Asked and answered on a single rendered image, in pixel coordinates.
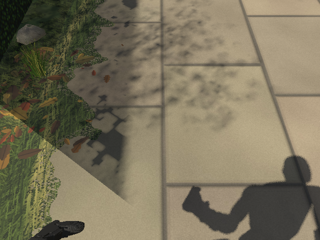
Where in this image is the robot left hand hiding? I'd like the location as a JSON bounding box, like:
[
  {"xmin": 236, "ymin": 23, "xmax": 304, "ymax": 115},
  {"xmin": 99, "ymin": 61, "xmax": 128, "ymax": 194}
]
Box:
[{"xmin": 29, "ymin": 220, "xmax": 85, "ymax": 240}]

